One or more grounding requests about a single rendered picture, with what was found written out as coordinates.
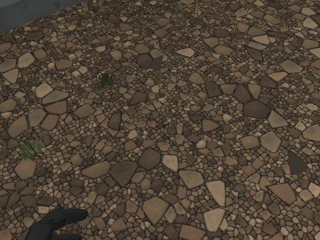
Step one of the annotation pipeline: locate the robot left hand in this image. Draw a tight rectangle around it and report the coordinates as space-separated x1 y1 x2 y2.
24 207 88 240

